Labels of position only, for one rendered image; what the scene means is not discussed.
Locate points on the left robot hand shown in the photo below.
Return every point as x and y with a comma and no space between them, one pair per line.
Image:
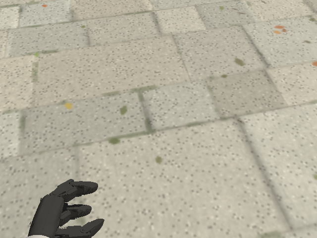
54,211

